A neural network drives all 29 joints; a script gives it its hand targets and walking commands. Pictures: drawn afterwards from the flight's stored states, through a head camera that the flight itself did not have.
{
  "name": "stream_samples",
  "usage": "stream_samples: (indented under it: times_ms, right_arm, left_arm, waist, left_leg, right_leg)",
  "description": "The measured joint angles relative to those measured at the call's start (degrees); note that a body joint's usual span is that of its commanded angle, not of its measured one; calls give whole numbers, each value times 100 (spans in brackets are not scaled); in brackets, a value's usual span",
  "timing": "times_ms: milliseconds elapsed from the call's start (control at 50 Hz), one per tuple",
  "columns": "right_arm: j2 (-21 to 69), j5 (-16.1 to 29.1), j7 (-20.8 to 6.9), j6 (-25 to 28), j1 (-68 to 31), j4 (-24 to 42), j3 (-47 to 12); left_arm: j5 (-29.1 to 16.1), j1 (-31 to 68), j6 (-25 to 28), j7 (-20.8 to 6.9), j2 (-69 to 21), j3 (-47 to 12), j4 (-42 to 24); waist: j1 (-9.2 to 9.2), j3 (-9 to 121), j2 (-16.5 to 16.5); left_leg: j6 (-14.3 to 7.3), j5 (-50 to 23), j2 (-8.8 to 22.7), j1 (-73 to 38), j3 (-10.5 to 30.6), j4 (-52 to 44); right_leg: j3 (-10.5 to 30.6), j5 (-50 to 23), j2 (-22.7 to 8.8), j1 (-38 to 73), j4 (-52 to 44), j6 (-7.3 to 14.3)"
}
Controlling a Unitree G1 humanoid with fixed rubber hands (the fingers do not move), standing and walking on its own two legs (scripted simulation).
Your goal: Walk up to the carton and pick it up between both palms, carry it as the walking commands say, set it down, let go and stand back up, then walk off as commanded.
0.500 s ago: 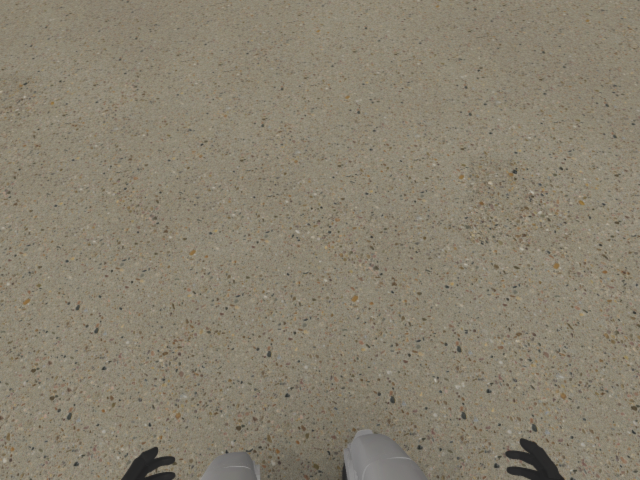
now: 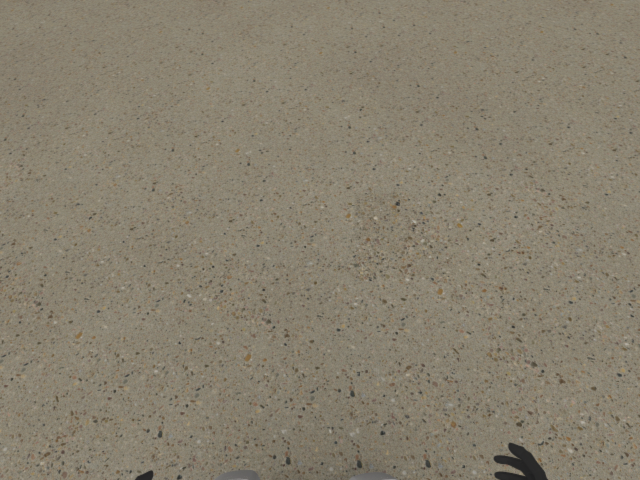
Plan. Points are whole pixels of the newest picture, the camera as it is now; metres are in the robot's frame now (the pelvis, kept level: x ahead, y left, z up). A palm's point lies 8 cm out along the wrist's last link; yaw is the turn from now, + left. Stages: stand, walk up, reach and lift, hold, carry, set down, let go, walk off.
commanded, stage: stand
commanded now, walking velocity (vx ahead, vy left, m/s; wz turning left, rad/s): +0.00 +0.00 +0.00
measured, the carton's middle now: out of the picture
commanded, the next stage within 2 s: none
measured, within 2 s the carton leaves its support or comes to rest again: neither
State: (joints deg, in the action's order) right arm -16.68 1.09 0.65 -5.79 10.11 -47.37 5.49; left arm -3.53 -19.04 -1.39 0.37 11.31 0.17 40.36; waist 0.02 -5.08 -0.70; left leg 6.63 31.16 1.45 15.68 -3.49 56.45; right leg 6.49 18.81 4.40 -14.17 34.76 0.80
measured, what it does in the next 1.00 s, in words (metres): steps to the right: left foot, then right foot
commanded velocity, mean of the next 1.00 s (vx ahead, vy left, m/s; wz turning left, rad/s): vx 0.00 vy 0.00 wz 0.00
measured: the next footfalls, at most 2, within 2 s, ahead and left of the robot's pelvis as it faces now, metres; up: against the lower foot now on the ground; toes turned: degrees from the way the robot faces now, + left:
left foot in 0.16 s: +0.01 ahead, +0.08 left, -0.01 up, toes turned +4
right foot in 0.28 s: +0.07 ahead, -0.22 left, +0.00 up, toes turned +5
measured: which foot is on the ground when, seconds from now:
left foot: up 0.00-0.14, down 0.16-0.28, up 0.30-0.52, down 0.54-0.66, up 0.68-1.00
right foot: down 0.00-0.10, up 0.12-0.26, down 0.28-0.46, up 0.48-0.64, down 0.66-1.00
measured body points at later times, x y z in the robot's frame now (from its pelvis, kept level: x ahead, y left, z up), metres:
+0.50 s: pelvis +0.03 -0.25 +0.02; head +0.05 -0.29 +0.46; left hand +0.13 +0.01 -0.09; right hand +0.04 -0.54 -0.13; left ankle -0.03 -0.09 -0.70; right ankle +0.01 -0.28 -0.64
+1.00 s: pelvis -0.03 -0.44 +0.00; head +0.00 -0.46 +0.45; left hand +0.08 -0.18 -0.12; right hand -0.03 -0.74 -0.14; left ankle -0.05 -0.30 -0.71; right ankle +0.11 -0.48 -0.73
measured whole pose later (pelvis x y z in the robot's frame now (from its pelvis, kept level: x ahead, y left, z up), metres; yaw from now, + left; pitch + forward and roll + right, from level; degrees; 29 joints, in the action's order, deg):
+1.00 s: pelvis -0.03 -0.44 +0.00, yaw -5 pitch -2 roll +4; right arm -17.9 1.1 1.6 -4.6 16.7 -50.6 5.4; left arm -3.5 -16.0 -1.7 1.4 16.3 -0.9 43.8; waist -2.3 -6.0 -2.3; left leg 2.8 28.3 -3.7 11.1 1.6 36.5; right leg 9.0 3.3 7.4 -19.2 19.2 0.5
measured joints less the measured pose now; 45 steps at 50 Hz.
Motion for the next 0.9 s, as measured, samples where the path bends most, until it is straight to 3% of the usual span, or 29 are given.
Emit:
stream_samples:
  times_ms: [60,100,120,140,160,200,240,280,300,340,380,400,420,460,480,500,520,540,560,580,600,640,660,680,700,740,780,840,900]
  right_arm:
    - [-1,0,-15,-10,1,3,0]
    - [-3,1,-19,36,8,12,0]
    - [-7,1,-19,126,12,17,2]
    - [-35,1,-13,247,43,13,7]
    - [-102,0,11,307,123,2,7]
    - [-131,0,65,306,319,-8,0]
    - [14,0,66,315,379,-149,-7]
    - [94,0,63,315,393,-169,-5]
    - [93,0,55,302,385,-174,-3]
    - [100,0,23,258,376,-173,-2]
    - [101,0,22,197,377,-171,-2]
    - [101,0,21,163,378,-173,-2]
    - [106,0,21,143,386,-177,-3]
    - [108,1,22,187,444,-169,-1]
    - [78,1,40,298,458,-148,5]
    - [-43,0,114,439,551,-106,12]
    - [-181,-1,215,491,738,-101,9]
    - [-286,-1,280,447,949,-107,2]
    - [-311,0,307,394,1116,-135,-5]
    - [-293,0,308,371,1191,-236,-9]
    - [-233,0,306,354,1189,-327,-12]
    - [-78,0,219,350,1170,-338,-15]
    - [-46,0,150,352,1149,-330,-12]
    - [-67,0,120,349,1078,-331,-6]
    - [-95,-1,119,323,964,-332,-5]
    - [-109,0,119,202,686,-331,-6]
    - [-107,0,119,133,532,-329,-7]
    - [-103,0,105,76,504,-326,-8]
    - [-105,0,92,76,527,-323,-7]
  left_arm:
    - [0,-14,6,128,20,1,1]
    - [1,-14,-32,187,137,0,3]
    - [2,-9,-66,206,234,-1,8]
    - [2,-5,-77,209,365,-1,14]
    - [2,-8,-76,213,480,1,14]
    - [1,20,-76,225,655,1,1]
    - [-1,111,-62,188,741,-3,-13]
    - [-1,117,-12,87,684,-5,-13]
    - [-1,121,-11,56,590,-6,17]
    - [-1,53,-10,2,362,-8,72]
    - [-1,-47,-10,-19,166,-7,86]
    - [-1,-80,-13,-18,87,-6,90]
    - [0,-97,-33,-13,38,-5,92]
    - [1,-70,-98,50,84,-1,96]
    - [2,-35,-139,84,202,-1,102]
    - [2,12,-187,107,315,0,103]
    - [1,96,-191,160,419,1,92]
    - [1,206,-165,200,519,2,82]
    - [0,316,-101,221,629,4,71]
    - [-1,396,-24,204,724,5,63]
    - [-2,459,32,156,817,4,62]
    - [-2,465,39,69,964,3,69]
    - [-2,420,32,35,1000,1,71]
    - [-2,406,25,12,949,-1,103]
    - [-2,378,24,-7,813,-4,153]
    - [-2,324,-22,-50,411,-21,312]
    - [-2,276,-97,-55,39,-89,348]
    - [-1,274,-102,-40,-206,-106,345]
    - [0,276,-89,42,-42,-102,345]
  waist:
    - [58,1,-17]
    - [23,-33,-67]
    - [-46,-91,-62]
    - [-191,-142,-36]
    - [-321,-138,17]
    - [-375,-28,-1]
    - [-244,34,-220]
    - [-77,41,-243]
    - [-12,17,-132]
    - [32,11,-56]
    - [33,17,-36]
    - [28,20,-19]
    - [14,23,-7]
    - [-109,-3,-1]
    - [-231,-73,8]
    - [-480,-136,151]
    - [-690,-151,300]
    - [-805,-151,417]
    - [-814,-127,427]
    - [-712,-40,370]
    - [-564,21,229]
    - [-244,66,-160]
    - [-132,65,-318]
    - [-66,-10,-339]
    - [-43,-55,-315]
    - [-58,-114,-186]
    - [-63,-109,-34]
    - [-58,-103,91]
    - [-121,-85,52]
  left_leg:
    - [-20,3,-135,65,3,-102]
    - [-109,-101,-260,-161,-24,-1194]
    - [-276,-743,-254,-444,-34,-2200]
    - [-491,-1956,-206,-701,-28,-3022]
    - [-620,-2681,-92,-845,-38,-3243]
    - [-624,-1476,64,-1089,-60,-3125]
    - [-337,-924,65,-1055,-108,-2794]
    - [-142,-926,159,-1029,-111,-2574]
    - [-138,-766,282,-955,-66,-2270]
    - [-137,-149,147,-753,110,-1449]
    - [-137,-61,-94,-576,210,-763]
    - [-137,-49,-184,-502,213,-558]
    - [-137,27,-260,-467,215,-509]
    - [-308,325,-346,-514,197,-892]
    - [-687,-7,-317,-689,192,-1627]
    - [-1027,-981,-121,-822,196,-2221]
    - [-1130,-1839,115,-833,182,-2389]
    - [-1146,-2080,342,-840,225,-2352]
    - [-1073,-1593,480,-879,316,-2286]
    - [-853,-1028,586,-898,330,-2285]
    - [-533,-652,638,-895,311,-2264]
    - [-205,-491,652,-892,188,-2076]
    - [-191,-423,653,-870,162,-1863]
    - [-191,-225,697,-809,212,-1496]
    - [-191,64,654,-687,276,-1032]
    - [-201,271,357,-477,469,-161]
    - [-249,228,43,-210,474,487]
    - [-265,-32,-298,3,481,615]
    - [-266,-72,-467,24,490,356]
  right_leg:
    - [-5,-611,262,195,-653,-590]
    - [-41,-1086,454,186,-742,-1021]
    - [-81,-1240,622,-5,-247,-1286]
    - [-84,-1181,818,-377,1012,-1393]
    - [-76,-420,925,-706,2368,-1272]
    - [37,871,710,-991,3792,-691]
    - [286,1226,101,-853,3087,-371]
    - [270,752,-374,-503,1324,-264]
    - [180,645,-270,-467,1239,-102]
    - [126,599,-135,-405,1300,256]
    - [126,418,-69,-182,917,266]
    - [123,257,-29,-51,602,-22]
    - [114,40,21,93,212,-556]
    - [-6,-919,235,80,-222,-2014]
    - [-76,-1116,526,-523,908,-2158]
    - [-176,-118,829,-1297,3037,-1989]
    - [-161,782,964,-1841,4691,-1607]
    - [-68,1371,923,-2120,5706,-1104]
    - [161,1651,756,-2194,5973,-661]
    - [384,1610,506,-2188,5476,-415]
    - [484,1316,203,-2088,4515,-308]
    - [476,491,-269,-1637,2408,-263]
    - [473,207,-392,-1350,1552,-263]
    - [433,-158,-346,-1304,1453,-246]
    - [407,223,-280,-1310,1626,-227]
    - [388,227,-108,-1320,1792,-152]
    - [374,-114,-21,-1182,1391,-348]
    - [299,-730,78,-821,272,-628]
    - [280,-1018,216,-527,-794,-537]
